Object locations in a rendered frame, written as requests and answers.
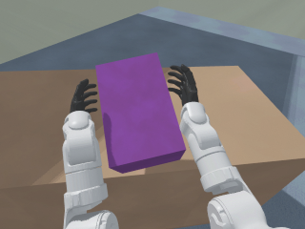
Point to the pedestal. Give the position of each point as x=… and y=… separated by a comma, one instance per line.
x=264, y=146

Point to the carton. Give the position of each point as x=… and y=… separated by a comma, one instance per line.
x=140, y=125

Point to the robot left forearm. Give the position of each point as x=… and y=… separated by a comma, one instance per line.
x=82, y=165

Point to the left robot upper arm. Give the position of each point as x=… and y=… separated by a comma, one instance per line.
x=103, y=219

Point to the left robot hand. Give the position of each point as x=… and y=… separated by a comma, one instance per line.
x=78, y=103

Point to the right robot hand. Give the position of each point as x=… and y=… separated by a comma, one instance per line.
x=188, y=91

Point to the right robot upper arm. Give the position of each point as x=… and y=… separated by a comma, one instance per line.
x=237, y=210

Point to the robot right forearm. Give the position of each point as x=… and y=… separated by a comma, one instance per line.
x=218, y=175

